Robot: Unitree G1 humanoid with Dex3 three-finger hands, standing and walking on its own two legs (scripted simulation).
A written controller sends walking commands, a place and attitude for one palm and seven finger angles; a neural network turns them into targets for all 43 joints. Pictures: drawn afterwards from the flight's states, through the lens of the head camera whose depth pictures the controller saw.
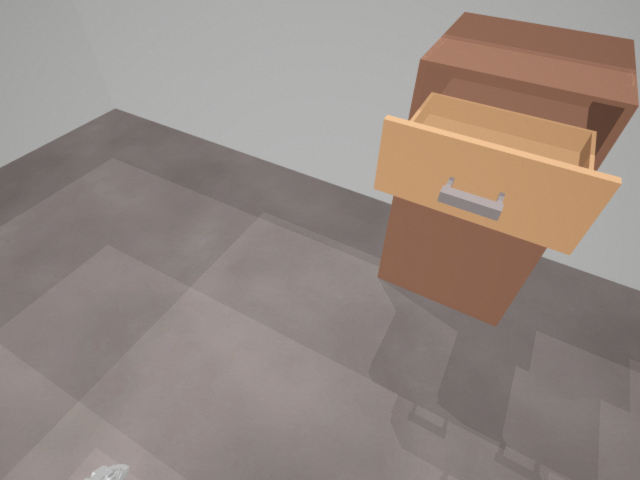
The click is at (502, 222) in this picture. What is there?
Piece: drawer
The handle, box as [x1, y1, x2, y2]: [437, 177, 504, 220]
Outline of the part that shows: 443,185 439,193 437,200 495,220 497,219 503,205 501,202 504,193 500,192 497,200 492,201 451,188 450,186 454,179 452,177 449,178 445,186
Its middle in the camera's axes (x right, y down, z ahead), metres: +0.30 -0.08 +0.76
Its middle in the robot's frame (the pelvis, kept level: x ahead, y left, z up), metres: +0.64 -0.26 +0.00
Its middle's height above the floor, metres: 0.77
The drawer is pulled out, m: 0.29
